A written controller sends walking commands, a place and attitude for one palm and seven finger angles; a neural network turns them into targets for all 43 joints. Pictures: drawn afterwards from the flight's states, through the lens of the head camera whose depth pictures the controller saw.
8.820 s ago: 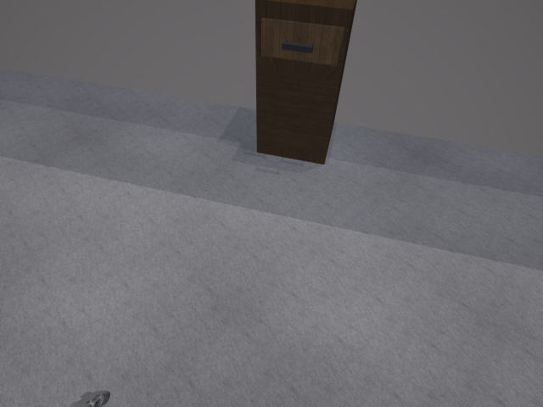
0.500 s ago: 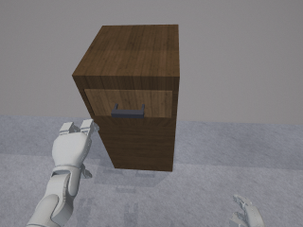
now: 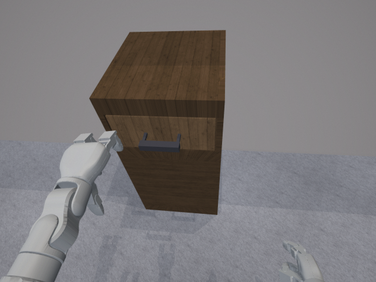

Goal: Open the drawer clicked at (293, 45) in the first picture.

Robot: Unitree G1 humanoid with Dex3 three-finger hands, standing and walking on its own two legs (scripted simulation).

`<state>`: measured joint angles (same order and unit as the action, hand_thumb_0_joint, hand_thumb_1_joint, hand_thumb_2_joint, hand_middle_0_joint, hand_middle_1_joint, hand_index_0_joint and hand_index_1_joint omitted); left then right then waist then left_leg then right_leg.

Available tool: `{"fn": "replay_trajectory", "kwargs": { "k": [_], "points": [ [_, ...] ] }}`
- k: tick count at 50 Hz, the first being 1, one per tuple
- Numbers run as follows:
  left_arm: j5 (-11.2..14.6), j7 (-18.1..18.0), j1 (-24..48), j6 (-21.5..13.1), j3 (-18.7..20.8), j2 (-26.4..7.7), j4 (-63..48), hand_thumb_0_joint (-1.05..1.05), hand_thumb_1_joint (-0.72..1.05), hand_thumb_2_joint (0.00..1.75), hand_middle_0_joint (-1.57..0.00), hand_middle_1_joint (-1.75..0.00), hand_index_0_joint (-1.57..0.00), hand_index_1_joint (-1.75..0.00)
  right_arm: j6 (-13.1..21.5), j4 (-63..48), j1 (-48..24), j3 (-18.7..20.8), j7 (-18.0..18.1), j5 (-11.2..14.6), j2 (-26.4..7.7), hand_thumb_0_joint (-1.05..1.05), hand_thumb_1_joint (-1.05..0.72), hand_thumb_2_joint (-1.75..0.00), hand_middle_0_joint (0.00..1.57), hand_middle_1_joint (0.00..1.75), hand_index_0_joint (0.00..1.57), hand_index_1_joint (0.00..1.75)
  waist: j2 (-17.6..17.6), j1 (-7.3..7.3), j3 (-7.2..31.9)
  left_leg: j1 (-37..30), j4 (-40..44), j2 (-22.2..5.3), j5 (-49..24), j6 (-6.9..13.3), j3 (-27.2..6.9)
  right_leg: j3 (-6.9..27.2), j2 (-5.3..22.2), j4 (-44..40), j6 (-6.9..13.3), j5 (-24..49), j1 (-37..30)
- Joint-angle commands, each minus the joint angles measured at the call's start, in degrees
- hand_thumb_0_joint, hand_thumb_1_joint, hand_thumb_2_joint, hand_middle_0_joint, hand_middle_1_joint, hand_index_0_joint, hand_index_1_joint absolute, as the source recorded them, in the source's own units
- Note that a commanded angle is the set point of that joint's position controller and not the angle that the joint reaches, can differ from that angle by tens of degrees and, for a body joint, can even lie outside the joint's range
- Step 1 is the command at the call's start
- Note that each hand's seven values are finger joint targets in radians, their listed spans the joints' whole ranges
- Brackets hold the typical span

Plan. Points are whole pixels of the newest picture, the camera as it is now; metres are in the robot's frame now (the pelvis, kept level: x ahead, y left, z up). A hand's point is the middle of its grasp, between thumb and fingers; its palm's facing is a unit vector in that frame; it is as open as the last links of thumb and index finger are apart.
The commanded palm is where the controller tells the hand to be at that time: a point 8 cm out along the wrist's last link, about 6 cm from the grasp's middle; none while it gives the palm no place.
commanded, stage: raise the hand with hooked fingers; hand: left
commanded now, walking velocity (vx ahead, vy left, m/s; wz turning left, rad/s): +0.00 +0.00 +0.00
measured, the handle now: (160, 141) +0.55 +0.18 -0.10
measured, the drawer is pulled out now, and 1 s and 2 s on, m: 0.00 0.00 0.00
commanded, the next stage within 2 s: move the hooked fingers above the handle in 0.22 s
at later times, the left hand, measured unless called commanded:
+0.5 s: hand (111, 175) +0.31 +0.22 +0.05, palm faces -0.03 -0.09 -1.00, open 13.9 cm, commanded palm +0.30 +0.23 +0.11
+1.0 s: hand (132, 159) +0.38 +0.20 +0.01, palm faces -0.02 -0.06 -1.00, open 13.8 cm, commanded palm +0.36 +0.21 +0.07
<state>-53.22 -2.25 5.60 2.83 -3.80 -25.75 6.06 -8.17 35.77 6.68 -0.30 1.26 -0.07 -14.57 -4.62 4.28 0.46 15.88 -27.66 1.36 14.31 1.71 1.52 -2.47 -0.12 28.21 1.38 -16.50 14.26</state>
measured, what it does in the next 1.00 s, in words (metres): stands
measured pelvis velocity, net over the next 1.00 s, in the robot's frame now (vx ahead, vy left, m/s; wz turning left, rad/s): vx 0.00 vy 0.00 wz -0.02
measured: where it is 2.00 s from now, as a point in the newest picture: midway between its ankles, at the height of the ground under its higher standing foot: outside the picture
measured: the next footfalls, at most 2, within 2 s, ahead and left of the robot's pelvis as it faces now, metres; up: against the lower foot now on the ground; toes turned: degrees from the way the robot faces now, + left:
none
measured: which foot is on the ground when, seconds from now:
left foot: down 0.00-1.00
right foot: down 0.00-1.00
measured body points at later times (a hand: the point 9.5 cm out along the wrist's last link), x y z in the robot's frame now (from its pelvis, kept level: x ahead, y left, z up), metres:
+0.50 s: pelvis +0.00 -0.01 +0.00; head +0.02 -0.04 +0.44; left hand +0.31 +0.22 +0.10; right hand +0.19 -0.24 -0.12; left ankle +0.00 +0.10 -0.74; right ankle -0.02 -0.10 -0.74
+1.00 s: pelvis +0.00 +0.00 -0.01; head +0.05 -0.03 +0.43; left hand +0.38 +0.20 +0.07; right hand +0.10 -0.26 -0.15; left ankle +0.00 +0.10 -0.74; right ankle -0.02 -0.10 -0.74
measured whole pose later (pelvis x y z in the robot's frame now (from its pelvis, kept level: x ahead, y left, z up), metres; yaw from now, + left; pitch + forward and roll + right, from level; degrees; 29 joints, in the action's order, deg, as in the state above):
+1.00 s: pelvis +0.00 +0.00 -0.01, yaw -1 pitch +10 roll +0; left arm -59.4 -14.4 22.6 -0.7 -5.9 -21.4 33.0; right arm -8.2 38.9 13.9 3.2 2.0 0.6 -14.5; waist -3.1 0.0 4.7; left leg 28.0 -35.7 0.7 17.4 1.6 2.5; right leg -1.6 -0.6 36.5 1.7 -19.4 26.8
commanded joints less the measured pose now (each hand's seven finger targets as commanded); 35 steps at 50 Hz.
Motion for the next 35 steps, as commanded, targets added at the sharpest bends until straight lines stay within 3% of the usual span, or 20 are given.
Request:
{"fn": "replay_trajectory", "kwargs": {
  "k": [1, 3, 4, 9, 13, 16, 19, 23, 24, 26, 30, 34, 35],
  "points": [
    [-0.9, -4.1, 12.6, -4.5, 9.5, -13.2, -15.5, 0.00, -0.50, 0.30, -0.30, -1.20, -0.30, -1.20, 3.1, -8.7, -6.0, 2.4, 0.5, -0.7, -5.8, 0.00, -0.90, -0.90, 0.20, 0.30, 0.20, 0.30, 2.5, 0.94, 17.3, -6.6, 0.6, 0.9, -21.8, 0.2, -2.0, 2.6, -0.4, -1.2, 1.0, 22.7, -6.6],
    [-1.4, -6.4, 13.0, -5.4, 10.6, -13.6, -16.5, 0.00, -0.50, 0.30, -0.30, -1.20, -0.30, -1.20, 3.2, -8.4, -5.9, 2.6, 0.4, -0.8, -5.7, 0.00, -0.90, -0.90, 0.20, 0.30, 0.20, 0.30, 1.0, 1.10, 18.1, -6.6, 0.3, 1.0, -22.3, -0.1, -2.1, 2.8, -0.4, -0.7, 1.1, 22.8, -6.1],
    [-1.2, -7.5, 12.7, -5.3, 11.8, -14.4, -15.7, 0.00, -0.50, 0.30, -0.30, -1.20, -0.30, -1.20, 3.2, -8.4, -5.9, 2.7, 0.4, -0.7, -5.7, 0.00, -0.90, -0.90, 0.20, 0.30, 0.20, 0.30, 1.9, 1.23, 17.8, -5.9, 0.3, 1.0, -21.4, 0.0, -2.2, 3.0, -0.5, -0.9, 1.1, 22.4, -6.1],
    [-1.4, -10.4, 12.8, -2.4, 10.0, -11.9, -11.8, 0.00, -0.50, 0.30, -0.30, -1.20, -0.30, -1.20, 2.9, -7.5, -5.8, 3.4, 0.2, 0.2, -5.8, 0.00, -0.90, -0.90, 0.20, 0.30, 0.20, 0.30, 3.5, 0.26, 17.5, -4.6, 0.0, 1.1, -19.0, 0.1, -1.4, 2.9, -0.5, -0.7, 0.9, 20.6, -4.7],
    [-1.1, -8.7, 12.4, 0.6, 6.1, -9.7, -9.8, 0.00, -0.50, 0.30, -0.30, -1.20, -0.30, -1.20, 2.6, -7.5, -6.2, 3.3, 0.4, 0.6, -6.1, 0.00, -0.90, -0.90, 0.20, 0.30, 0.20, 0.30, 5.2, -0.39, 16.3, -4.1, 0.5, 1.2, -16.3, 0.5, -0.9, 2.7, -0.3, -1.2, 0.3, 19.2, -4.3],
    [-0.4, -6.4, 12.0, 1.2, 5.5, -10.1, -10.5, 0.00, -0.50, 0.30, -0.30, -1.20, -0.30, -1.20, 2.5, -8.0, -6.6, 3.1, 0.8, 0.5, -6.2, 0.00, -0.90, -0.90, 0.20, 0.30, 0.20, 0.30, 5.9, -0.45, 16.4, -4.3, 0.5, 1.3, -16.1, 0.8, -0.9, 2.8, -0.2, -1.4, 0.1, 19.7, -5.4],
    [-0.8, -5.1, 16.6, 0.3, 5.0, -10.2, -6.7, 0.00, -0.50, 0.30, -0.30, -1.20, -0.30, -1.20, 2.4, -7.4, -6.2, 2.6, 1.4, 0.5, -6.2, 0.00, -0.90, -0.90, 0.20, 0.30, 0.20, 0.30, 7.2, -1.49, 12.3, -2.5, 0.5, 1.4, -12.8, 0.8, -0.8, 3.0, -0.3, -2.4, 0.0, 16.5, -2.4],
    [-2.1, -5.9, 21.8, -3.0, 5.7, -11.2, -3.7, 0.00, -0.50, 0.30, -0.30, -1.20, -0.30, -1.20, 2.7, -6.7, -4.7, 2.5, 2.0, 0.3, -5.8, 0.00, -0.90, -0.90, 0.20, 0.30, 0.20, 0.30, 6.3, -1.49, 14.0, -1.7, -0.5, 1.8, -11.8, 0.9, -0.8, 3.0, -0.2, -1.4, 0.2, 15.6, -1.5],
    [-2.7, -6.7, 23.7, -3.8, 7.3, -12.8, -3.5, 0.00, -0.50, 0.30, -0.30, -1.20, -0.30, -1.20, 2.8, -6.5, -4.4, 2.8, 2.1, 0.3, -5.9, 0.00, -0.90, -0.90, 0.20, 0.30, 0.20, 0.30, 4.9, -1.45, 14.8, -2.0, -0.8, 1.7, -11.7, 0.8, -0.8, 3.4, -0.4, -1.2, 0.3, 14.8, -1.0],
    [-3.2, -8.2, 25.3, -5.1, 6.2, -11.2, -2.8, 0.00, -0.50, 0.30, -0.30, -1.20, -0.30, -1.20, 3.1, -6.2, -3.4, 3.0, 2.1, 0.2, -5.3, 0.00, -0.90, -0.90, 0.20, 0.30, 0.20, 0.30, 1.5, -1.51, 16.9, -2.9, -1.8, 1.7, -13.2, 0.7, -0.9, 3.1, -0.4, -0.1, 0.7, 15.6, -0.2],
    [-4.0, -10.8, 29.0, -5.1, 5.2, -9.6, 2.5, 0.00, -0.50, 0.30, -0.30, -1.20, -0.30, -1.20, 3.4, -5.3, -1.6, 3.7, 1.9, 0.3, -5.5, 0.00, -0.90, -0.90, 0.20, 0.30, 0.20, 0.30, 3.0, -2.38, 18.4, -1.2, -3.1, 1.6, -12.6, 0.6, -1.0, 2.7, -0.7, 1.2, 0.7, 14.9, 1.9],
    [-4.6, -11.8, 31.7, -2.9, 3.3, -8.0, 9.3, 0.00, -0.50, 0.30, -0.30, -1.20, -0.30, -1.20, 3.0, -4.7, -0.2, 4.1, 1.7, 0.6, -6.0, 0.00, -0.90, -0.90, 0.20, 0.30, 0.20, 0.30, 5.0, -3.09, 18.4, 1.1, -3.9, 1.7, -12.3, 0.5, -0.8, 2.5, -0.9, 1.9, 0.7, 15.2, 2.9],
    [-4.9, -11.8, 31.6, -2.5, 4.0, -8.8, 10.3, 0.00, -0.50, 0.30, -0.30, -1.20, -0.30, -1.20, 2.9, -4.8, 0.3, 4.2, 1.7, 0.7, -6.2, 0.00, -0.90, -0.90, 0.20, 0.30, 0.20, 0.30, 5.0, -2.84, 18.7, 1.4, -3.9, 1.5, -12.1, 0.5, -0.8, 2.2, -1.0, 2.2, 0.7, 14.6, 3.1]
  ]
}}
